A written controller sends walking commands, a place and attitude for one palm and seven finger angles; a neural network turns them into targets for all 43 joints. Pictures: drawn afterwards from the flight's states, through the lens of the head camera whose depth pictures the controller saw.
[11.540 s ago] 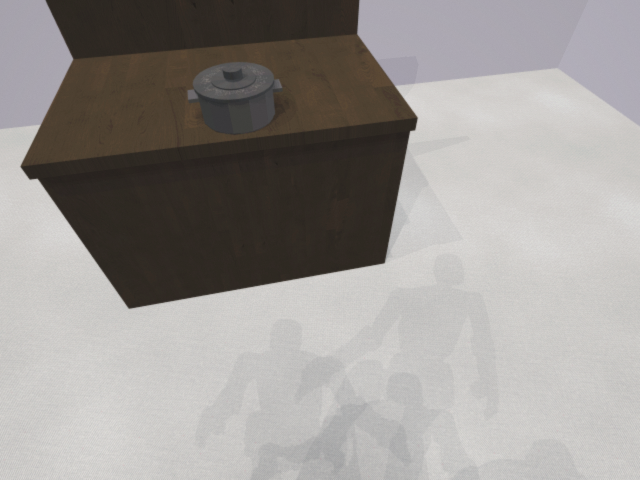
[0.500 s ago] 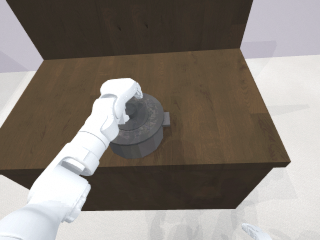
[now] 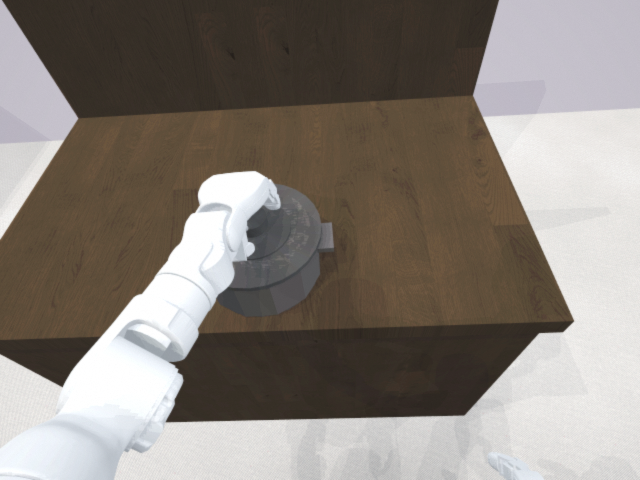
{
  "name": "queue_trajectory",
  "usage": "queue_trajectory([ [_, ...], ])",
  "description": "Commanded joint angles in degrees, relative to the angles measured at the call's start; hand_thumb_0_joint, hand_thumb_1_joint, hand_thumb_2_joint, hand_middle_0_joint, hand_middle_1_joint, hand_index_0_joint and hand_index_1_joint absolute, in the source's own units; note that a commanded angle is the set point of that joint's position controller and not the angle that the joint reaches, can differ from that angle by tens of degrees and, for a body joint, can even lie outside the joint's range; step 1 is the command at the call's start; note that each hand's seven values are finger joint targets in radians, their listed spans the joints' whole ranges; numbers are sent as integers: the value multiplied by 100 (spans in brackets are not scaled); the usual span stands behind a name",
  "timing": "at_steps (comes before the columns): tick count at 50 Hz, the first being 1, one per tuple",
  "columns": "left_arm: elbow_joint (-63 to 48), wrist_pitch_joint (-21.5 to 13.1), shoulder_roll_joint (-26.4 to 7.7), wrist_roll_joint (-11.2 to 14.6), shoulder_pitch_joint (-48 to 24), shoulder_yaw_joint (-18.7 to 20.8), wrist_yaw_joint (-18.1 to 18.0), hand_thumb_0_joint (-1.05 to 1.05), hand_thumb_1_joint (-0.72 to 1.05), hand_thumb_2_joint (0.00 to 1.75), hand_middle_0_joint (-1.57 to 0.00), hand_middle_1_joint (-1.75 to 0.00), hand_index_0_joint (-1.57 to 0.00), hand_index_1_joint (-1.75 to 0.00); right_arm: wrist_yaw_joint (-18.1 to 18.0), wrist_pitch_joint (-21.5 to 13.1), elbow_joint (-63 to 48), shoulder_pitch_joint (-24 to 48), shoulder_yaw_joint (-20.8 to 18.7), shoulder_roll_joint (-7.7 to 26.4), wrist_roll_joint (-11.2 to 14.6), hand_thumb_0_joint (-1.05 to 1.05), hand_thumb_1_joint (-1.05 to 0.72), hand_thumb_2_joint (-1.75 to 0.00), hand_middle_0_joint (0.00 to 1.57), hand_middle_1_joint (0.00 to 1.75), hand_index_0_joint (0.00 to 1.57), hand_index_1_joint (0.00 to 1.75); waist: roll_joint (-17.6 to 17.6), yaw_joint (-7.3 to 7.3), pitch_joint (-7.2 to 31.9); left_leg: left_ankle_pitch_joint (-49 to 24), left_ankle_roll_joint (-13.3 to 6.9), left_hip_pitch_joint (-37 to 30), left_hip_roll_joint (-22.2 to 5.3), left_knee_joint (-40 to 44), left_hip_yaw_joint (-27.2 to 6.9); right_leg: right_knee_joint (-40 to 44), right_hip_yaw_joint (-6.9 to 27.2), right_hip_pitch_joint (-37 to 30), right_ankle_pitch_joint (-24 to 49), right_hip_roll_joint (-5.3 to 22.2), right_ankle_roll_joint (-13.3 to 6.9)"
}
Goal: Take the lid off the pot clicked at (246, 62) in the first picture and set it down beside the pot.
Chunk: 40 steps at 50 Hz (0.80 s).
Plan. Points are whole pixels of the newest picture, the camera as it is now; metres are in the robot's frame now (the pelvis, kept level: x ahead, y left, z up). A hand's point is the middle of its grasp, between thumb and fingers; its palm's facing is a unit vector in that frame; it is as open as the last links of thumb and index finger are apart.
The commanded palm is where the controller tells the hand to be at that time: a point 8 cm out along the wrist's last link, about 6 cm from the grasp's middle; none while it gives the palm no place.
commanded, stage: lower the open fingers around the knob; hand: left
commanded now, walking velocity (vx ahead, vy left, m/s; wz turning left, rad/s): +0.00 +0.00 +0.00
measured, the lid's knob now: (251, 221) +0.47 +0.12 +0.04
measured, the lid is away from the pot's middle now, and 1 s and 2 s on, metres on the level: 0.00 0.00 0.00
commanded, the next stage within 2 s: close the fingers and squeeze the knob in 0.04 s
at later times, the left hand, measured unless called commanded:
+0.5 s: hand (244, 233) +0.43 +0.12 +0.06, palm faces -0.30 -0.06 -0.95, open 9.3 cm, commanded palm +0.42 +0.12 +0.12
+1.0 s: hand (246, 228) +0.44 +0.12 +0.06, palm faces -0.31 -0.05 -0.95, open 7.7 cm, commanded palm +0.42 +0.11 +0.12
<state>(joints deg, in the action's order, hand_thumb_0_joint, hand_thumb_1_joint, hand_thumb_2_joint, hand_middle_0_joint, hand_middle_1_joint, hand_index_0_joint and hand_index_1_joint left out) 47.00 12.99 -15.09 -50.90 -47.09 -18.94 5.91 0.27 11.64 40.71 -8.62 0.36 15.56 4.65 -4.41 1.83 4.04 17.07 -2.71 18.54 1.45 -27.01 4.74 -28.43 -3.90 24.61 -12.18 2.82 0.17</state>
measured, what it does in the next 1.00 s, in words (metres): stands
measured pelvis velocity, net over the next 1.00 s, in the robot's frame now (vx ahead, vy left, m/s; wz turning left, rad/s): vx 0.00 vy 0.00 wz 0.01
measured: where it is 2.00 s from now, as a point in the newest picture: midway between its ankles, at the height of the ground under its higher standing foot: outside the picture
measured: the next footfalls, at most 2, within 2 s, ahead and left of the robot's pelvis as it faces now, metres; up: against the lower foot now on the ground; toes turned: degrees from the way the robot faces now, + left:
none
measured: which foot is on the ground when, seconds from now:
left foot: down 0.00-1.00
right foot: down 0.00-1.00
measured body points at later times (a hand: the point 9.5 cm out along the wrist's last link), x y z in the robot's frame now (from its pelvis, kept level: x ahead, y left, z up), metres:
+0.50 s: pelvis +0.00 +0.00 +0.00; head +0.04 -0.03 +0.45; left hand +0.44 +0.12 +0.11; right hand +0.13 -0.25 -0.14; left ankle -0.04 +0.09 -0.74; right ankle +0.01 -0.12 -0.74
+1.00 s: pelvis +0.00 +0.00 +0.00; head +0.05 -0.04 +0.45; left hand +0.45 +0.12 +0.11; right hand +0.12 -0.25 -0.15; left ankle -0.04 +0.09 -0.74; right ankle +0.01 -0.12 -0.74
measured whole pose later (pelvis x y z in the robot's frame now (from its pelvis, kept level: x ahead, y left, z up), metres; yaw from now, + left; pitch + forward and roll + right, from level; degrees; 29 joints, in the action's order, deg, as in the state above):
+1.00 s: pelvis +0.00 +0.00 +0.00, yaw +0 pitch +9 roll +0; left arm 46.7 14.1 -14.8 -50.6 -47.3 -20.6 6.3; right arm 0.5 12.0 41.1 -8.9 0.2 15.8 4.7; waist -4.9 1.6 4.0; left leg 17.5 -2.6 18.7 1.4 -27.4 4.2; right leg -28.7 -4.3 24.6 -12.7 2.8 0.1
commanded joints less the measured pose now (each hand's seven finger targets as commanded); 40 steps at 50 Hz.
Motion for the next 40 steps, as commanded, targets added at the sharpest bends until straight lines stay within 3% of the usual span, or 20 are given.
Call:
queue_trajectory([
  [1, -1071, 3, -1053, -118, -2636, 431, -196, 0, -25, 137, -84, -8, -84, -8, 3, -193, -712, 284, -199, 624, -4, 0, -90, -90, 20, 30, 20, 30, 707, 61, 2210, -2014, -25, -471, 7, 170, -378, 3, 213, -1463, 2111, -172, -268],
  [7, -1324, 17, -992, -67, -2669, 370, -159, 0, -25, 137, -84, -8, -84, -8, 24, -197, -737, 279, -228, 625, 1, 0, -90, -90, 20, 30, 20, 30, 646, 85, 2278, -2104, -29, -655, -26, 142, -415, 16, 190, -1377, 2064, -190, -264],
  [8, -1441, -10, -1181, -43, -2564, 564, -169, 0, -16, 116, -64, -47, -64, -47, 25, -206, -779, 305, -234, 640, -13, 0, -90, -90, 20, 30, 20, 30, 661, 26, 2374, -2211, -37, -653, -18, 126, -424, 16, 214, -1487, 2149, -179, -272],
  [11, -918, 35, -894, -71, -2408, 307, -163, 0, -13, 116, -63, -56, -63, -56, 22, -184, -699, 278, -184, 644, 31, 0, -90, -90, 20, 30, 20, 30, 805, 104, 1919, -1834, -9, -421, -22, 203, -382, 48, 161, -1247, 1865, -201, -258],
  [13, -1427, 2, -1048, -70, -2905, 409, -197, 0, -11, 115, -62, -60, -62, -60, 6, -181, -721, 314, -233, 649, -5, 0, -90, -90, 20, 30, 20, 30, 717, 92, 2231, -1947, -40, -582, -30, 173, -416, 35, 201, -1362, 1953, -185, -280],
  [18, -1426, 30, -1077, -67, -2367, 508, -221, 0, -6, 114, -62, -70, -62, -70, 52, -223, -793, 343, -217, 616, -14, 0, -90, -90, 20, 30, 20, 30, 689, -15, 2454, -2408, -15, -701, -37, 112, -457, -33, 192, -1520, 2227, -180, -276],
  [20, -1014, 98, -739, -80, -2268, 213, -204, 0, -3, 113, -62, -73, -62, -73, 66, -187, -729, 352, -176, 616, 20, 0, -90, -90, 20, 30, 20, 30, 745, 75, 1999, -2068, 13, -514, -41, 163, -424, 0, 132, -1236, 1977, -201, -260],
  [21, -1015, 122, -745, -78, -2478, 219, -209, 0, -2, 112, -62, -75, -62, -75, 58, -170, -677, 329, -200, 627, 22, 0, -90, -90, 20, 30, 20, 30, 878, 104, 1923, -1919, -2, -484, -54, 180, -410, 36, 139, -1187, 1882, -209, -260],
  [23, -1364, 87, -1129, -46, -2832, 482, -215, 0, 0, 111, -62, -78, -62, -78, 17, -177, -735, 375, -202, 659, -4, 0, -90, -90, 20, 30, 20, 30, 709, 62, 2207, -1857, -31, -529, -11, 179, -406, 41, 217, -1411, 1924, -180, -278],
  [25, -1515, 47, -951, -97, -3008, 283, -197, 0, 2, 110, -63, -80, -63, -80, 0, -198, -733, 371, -205, 598, 1, 0, -90, -90, 20, 30, 20, 30, 515, 110, 2341, -2047, -22, -716, -20, 151, -458, -3, 189, -1355, 1976, -180, -282],
  [26, -1216, 73, -774, -89, -2791, 186, -182, 0, 3, 110, -63, -82, -63, -82, -2, -205, -711, 330, -200, 587, 0, 0, -90, -90, 20, 30, 20, 30, 604, 127, 2225, -2091, -18, -717, -31, 134, -448, -2, 162, -1270, 1961, -200, -277],
  [27, -992, 84, -852, -84, -2643, 302, -186, 0, 5, 109, -63, -83, -63, -83, 0, -191, -650, 283, -200, 608, 10, 0, -90, -90, 20, 30, 20, 30, 754, 119, 2090, -2066, -2, -636, -44, 131, -430, -2, 144, -1222, 1944, -211, -271],
  [28, -1102, 62, -930, -37, -2627, 388, -174, 0, 6, 108, -64, -84, -64, -84, -1, -188, -698, 310, -189, 635, -10, 0, -90, -90, 20, 30, 20, 30, 794, 64, 2204, -2032, -1, -579, -33, 163, -434, 5, 161, -1352, 1976, -193, -273],
  [31, -1169, 50, -540, -40, -2903, 19, -137, 0, 9, 106, -65, -87, -65, -87, 3, -174, -695, 341, -208, 602, -2, 0, -90, -90, 20, 30, 20, 30, 734, 164, 2181, -1958, -14, -643, -34, 148, -423, 9, 151, -1219, 1913, -189, -259],
  [33, -1145, 21, -937, -29, -2879, 390, -167, 0, 12, 104, -65, -89, -65, -89, -23, -182, -693, 306, -217, 639, -24, 0, -90, -90, 20, 30, 20, 30, 785, 96, 2290, -2027, -26, -628, -28, 128, -440, -2, 179, -1343, 1975, -193, -276],
  [36, -1169, 2, -700, -25, -2959, 155, -137, 0, 16, 102, -67, -92, -67, -92, -16, -181, -675, 280, -200, 609, -15, 0, -90, -90, 20, 30, 20, 30, 652, 143, 2267, -2055, -18, -657, -21, 131, -437, -12, 158, -1279, 2008, -186, -273],
  [39, -1187, -26, -961, -35, -2680, 405, -160, 0, 20, 99, -68, -94, -68, -94, 0, -182, -713, 276, -202, 633, -27, 0, -90, -90, 20, 30, 20, 30, 735, 67, 2386, -2242, -18, -635, -23, 103, -443, -30, 180, -1451, 2190, -184, -265],
  [40, -1149, -14, -801, -40, -2662, 266, -162, 0, 21, 98, -69, -94, -69, -94, 14, -179, -709, 294, -200, 611, -13, 0, -90, -90, 20, 30, 20, 30, 726, 100, 2328, -2215, -14, -637, -20, 105, -443, -33, 168, -1402, 2168, -189, -262],
])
